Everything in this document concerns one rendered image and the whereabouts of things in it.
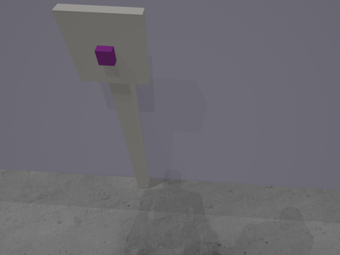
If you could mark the panel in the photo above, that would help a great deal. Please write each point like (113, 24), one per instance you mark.
(83, 27)

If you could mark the button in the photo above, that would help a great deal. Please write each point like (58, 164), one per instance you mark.
(105, 55)

